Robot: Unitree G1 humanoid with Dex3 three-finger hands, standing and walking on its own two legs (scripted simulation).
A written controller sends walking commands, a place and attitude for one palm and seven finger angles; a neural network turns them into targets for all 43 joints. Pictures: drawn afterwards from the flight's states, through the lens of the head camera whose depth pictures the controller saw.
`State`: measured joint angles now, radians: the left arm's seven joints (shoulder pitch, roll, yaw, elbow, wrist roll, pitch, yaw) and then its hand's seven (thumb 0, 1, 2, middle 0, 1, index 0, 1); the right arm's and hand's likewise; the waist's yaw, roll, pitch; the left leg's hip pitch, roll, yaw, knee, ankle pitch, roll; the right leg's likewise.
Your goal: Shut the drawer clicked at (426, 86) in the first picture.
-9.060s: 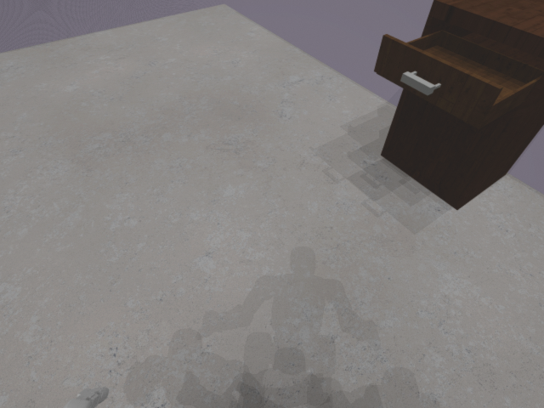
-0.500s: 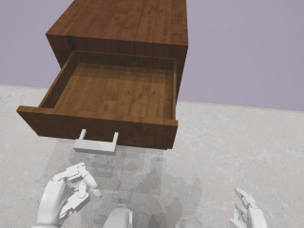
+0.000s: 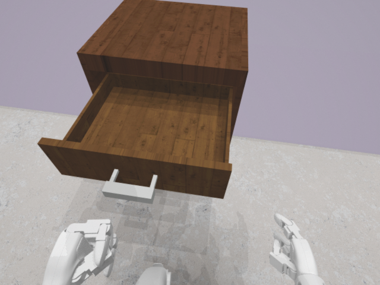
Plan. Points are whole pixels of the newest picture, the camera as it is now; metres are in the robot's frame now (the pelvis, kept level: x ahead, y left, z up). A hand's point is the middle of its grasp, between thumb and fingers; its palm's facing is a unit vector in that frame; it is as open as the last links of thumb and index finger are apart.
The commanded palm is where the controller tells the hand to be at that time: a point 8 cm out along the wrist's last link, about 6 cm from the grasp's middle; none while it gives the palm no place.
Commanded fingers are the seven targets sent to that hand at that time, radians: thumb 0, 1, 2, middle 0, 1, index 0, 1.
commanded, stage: raise the hand and make a fist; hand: left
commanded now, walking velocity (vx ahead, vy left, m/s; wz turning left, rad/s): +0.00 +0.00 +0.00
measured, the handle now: (132, 183) +0.35 +0.17 -0.03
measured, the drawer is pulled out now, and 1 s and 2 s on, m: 0.30 0.30 0.30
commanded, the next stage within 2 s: bring the fist close to the handle in 0.38 s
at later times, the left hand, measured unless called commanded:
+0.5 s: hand (108, 259) +0.16 +0.15 +0.07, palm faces -0.08 -1.00 -0.06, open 3.3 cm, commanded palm +0.13 +0.21 +0.07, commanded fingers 0.00 0.90 0.90 -1.40 -1.60 -1.40 -1.60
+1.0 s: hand (128, 241) +0.20 +0.13 +0.02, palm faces -0.10 -0.99 -0.04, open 3.3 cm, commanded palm +0.18 +0.19 +0.02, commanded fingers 0.00 0.90 0.90 -1.40 -1.60 -1.40 -1.60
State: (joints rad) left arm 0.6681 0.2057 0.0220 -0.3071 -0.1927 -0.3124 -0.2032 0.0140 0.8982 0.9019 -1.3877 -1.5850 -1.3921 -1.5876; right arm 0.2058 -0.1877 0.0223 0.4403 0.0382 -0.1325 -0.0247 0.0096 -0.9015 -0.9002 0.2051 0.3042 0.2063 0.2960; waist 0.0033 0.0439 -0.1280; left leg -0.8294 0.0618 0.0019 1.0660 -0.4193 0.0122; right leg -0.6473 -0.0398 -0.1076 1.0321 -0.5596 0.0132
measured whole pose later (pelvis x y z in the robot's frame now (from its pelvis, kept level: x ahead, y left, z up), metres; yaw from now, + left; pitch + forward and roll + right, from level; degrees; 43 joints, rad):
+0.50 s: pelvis -0.01 -0.01 +0.00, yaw +0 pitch +10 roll -2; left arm 0.67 0.22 0.08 -0.25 -0.24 -0.36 -0.25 0.01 0.90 0.90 -1.40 -1.60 -1.40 -1.60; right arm 0.22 -0.21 -0.01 0.49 0.05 -0.17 -0.05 0.01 -0.90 -0.90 0.20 0.30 0.20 0.30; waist -0.01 0.05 -0.13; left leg -0.83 0.07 -0.01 1.07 -0.41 -0.01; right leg -0.66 -0.03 -0.11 1.05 -0.56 -0.01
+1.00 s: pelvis -0.01 -0.01 -0.03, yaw -1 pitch +15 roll -3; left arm 0.50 0.20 0.04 -0.13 -0.19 -0.39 -0.20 0.01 0.90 0.90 -1.40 -1.60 -1.40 -1.60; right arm 0.20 -0.21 0.00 0.49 0.02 -0.14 -0.04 0.01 -0.90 -0.90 0.20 0.30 0.20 0.30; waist -0.02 0.04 -0.15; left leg -1.00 0.08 -0.01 1.19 -0.46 0.00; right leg -0.83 -0.03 -0.10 1.18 -0.61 0.00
